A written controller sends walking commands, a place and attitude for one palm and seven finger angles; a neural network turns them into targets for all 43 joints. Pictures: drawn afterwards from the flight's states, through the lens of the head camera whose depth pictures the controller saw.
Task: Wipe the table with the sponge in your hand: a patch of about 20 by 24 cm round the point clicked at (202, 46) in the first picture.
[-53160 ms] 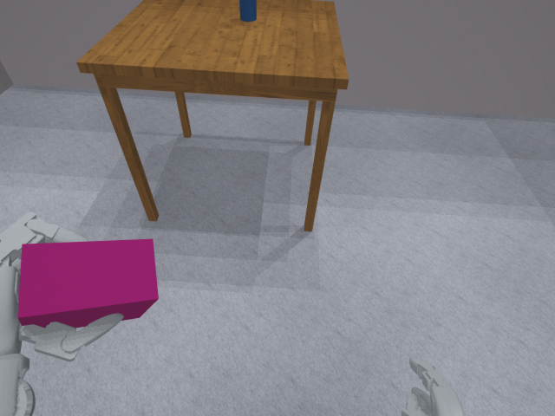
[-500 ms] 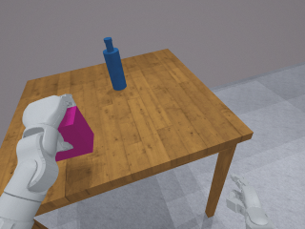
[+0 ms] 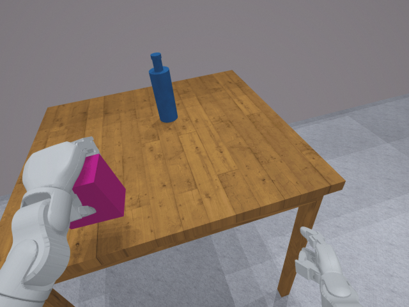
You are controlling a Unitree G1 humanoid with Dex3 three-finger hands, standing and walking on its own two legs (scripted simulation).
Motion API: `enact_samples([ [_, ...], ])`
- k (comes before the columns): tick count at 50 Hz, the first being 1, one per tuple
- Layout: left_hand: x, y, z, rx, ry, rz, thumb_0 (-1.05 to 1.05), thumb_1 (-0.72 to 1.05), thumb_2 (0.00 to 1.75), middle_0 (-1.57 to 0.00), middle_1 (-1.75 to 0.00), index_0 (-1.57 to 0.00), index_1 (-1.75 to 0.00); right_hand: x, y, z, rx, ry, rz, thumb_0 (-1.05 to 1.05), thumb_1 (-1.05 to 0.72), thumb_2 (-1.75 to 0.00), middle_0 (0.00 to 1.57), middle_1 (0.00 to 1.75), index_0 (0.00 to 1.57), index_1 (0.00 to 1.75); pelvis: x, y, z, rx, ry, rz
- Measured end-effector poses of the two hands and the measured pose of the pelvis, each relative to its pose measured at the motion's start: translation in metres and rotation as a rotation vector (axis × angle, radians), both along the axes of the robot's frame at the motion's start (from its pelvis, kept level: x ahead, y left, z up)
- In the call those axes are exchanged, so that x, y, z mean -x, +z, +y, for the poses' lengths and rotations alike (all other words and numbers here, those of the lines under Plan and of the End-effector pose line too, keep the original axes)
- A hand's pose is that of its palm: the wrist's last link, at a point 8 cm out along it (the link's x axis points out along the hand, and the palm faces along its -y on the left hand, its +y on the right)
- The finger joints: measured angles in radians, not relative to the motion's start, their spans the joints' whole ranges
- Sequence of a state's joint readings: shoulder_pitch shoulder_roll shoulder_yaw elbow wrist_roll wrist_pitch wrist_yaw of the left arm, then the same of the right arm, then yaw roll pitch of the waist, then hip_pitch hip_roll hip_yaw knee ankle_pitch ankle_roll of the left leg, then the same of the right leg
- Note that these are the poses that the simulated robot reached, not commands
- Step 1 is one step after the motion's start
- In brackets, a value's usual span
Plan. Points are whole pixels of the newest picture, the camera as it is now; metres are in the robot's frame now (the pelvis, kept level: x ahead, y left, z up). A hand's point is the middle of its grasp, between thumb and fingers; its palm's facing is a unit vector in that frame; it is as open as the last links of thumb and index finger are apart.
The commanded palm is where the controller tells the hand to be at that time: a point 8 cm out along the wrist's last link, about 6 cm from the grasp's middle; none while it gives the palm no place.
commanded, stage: bring the sponge back beside the body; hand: left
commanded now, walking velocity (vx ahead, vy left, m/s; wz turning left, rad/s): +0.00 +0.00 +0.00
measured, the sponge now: (89, 198) +0.24 +0.28 +0.13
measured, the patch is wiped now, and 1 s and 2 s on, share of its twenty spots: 1.00 1.00 1.00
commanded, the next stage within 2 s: step back with the hand held close in 0.96 s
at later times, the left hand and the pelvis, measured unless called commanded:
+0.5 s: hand (62, 200) +0.20 +0.29 +0.17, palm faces +0.24 -0.13 -0.96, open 10.4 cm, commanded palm +0.15 +0.28 +0.23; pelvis +0.00 +0.00 +0.00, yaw -1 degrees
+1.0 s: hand (66, 206) +0.20 +0.28 +0.16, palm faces +0.23 -0.17 -0.96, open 10.4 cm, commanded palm +0.15 +0.28 +0.23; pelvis +0.00 +0.00 +0.00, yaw -1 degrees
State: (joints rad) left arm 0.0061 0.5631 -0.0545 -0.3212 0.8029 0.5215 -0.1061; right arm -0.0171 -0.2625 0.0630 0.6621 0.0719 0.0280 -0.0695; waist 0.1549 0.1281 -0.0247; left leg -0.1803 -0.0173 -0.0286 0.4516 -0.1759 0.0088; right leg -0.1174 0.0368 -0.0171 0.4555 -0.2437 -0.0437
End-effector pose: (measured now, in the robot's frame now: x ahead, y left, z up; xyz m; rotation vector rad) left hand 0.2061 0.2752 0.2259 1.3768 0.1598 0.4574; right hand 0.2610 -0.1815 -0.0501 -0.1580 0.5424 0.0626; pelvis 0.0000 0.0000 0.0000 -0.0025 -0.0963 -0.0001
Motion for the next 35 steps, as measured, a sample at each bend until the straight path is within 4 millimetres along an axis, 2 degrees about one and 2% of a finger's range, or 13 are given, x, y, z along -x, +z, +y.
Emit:
enact_samples([
  [5, 0.007, 0.005, 0.006, 0.001, 0.023, -0.034, -0.01, -0.54, 1.04, -0.7, -1.31, -0.73, -1.33, 0.002, 0.002, 0.003, -0.004, 0.0, -0.006, 0.02, -0.9, -0.9, 0.2, 0.3, 0.2, 0.3, 0.003, 0.0, 0.0, 0.001, -0.001, -0.004],
  [9, 0.01, -0.001, 0.01, 0.025, 0.037, -0.02, -0.01, -0.54, 1.04, -0.7, -1.31, -0.72, -1.33, 0.005, 0.003, 0.003, -0.009, -0.007, -0.011, 0.02, -0.9, -0.9, 0.2, 0.3, 0.2, 0.3, 0.004, 0.0, 0.001, 0.002, -0.003, -0.003],
  [14, 0.016, -0.012, 0.002, 0.049, 0.005, 0.009, -0.01, -0.54, 1.04, -0.7, -1.32, -0.72, -1.33, 0.008, 0.003, 0.001, -0.007, -0.014, -0.017, 0.02, -0.9, -0.9, 0.2, 0.3, 0.2, 0.3, 0.005, 0.0, 0.003, 0.002, -0.007, -0.005],
  [18, 0.025, -0.013, -0.003, 0.034, -0.025, 0.011, -0.01, -0.54, 1.04, -0.7, -1.31, -0.72, -1.33, 0.011, 0.001, -0.001, 0.001, -0.015, -0.012, 0.02, -0.9, -0.9, 0.2, 0.3, 0.2, 0.3, 0.004, 0.0, 0.003, 0.002, -0.011, -0.007],
  [27, 0.039, -0.011, 0.011, 0.024, 0.043, -0.01, -0.01, -0.54, 1.04, -0.7, -1.31, -0.72, -1.33, 0.014, -0.003, -0.004, 0.005, -0.019, 0.001, 0.02, -0.9, -0.9, 0.2, 0.3, 0.2, 0.3, 0.004, -0.001, 0.002, 0.005, -0.008, -0.013],
  [35, 0.048, -0.027, -0.001, 0.049, -0.007, 0.035, -0.01, -0.54, 1.04, -0.7, -1.31, -0.72, -1.33, 0.012, 0.0, -0.004, 0.015, -0.018, -0.021, 0.02, -0.9, -0.9, 0.2, 0.3, 0.2, 0.3, 0.003, -0.001, 0.002, 0.006, -0.009, -0.015],
])
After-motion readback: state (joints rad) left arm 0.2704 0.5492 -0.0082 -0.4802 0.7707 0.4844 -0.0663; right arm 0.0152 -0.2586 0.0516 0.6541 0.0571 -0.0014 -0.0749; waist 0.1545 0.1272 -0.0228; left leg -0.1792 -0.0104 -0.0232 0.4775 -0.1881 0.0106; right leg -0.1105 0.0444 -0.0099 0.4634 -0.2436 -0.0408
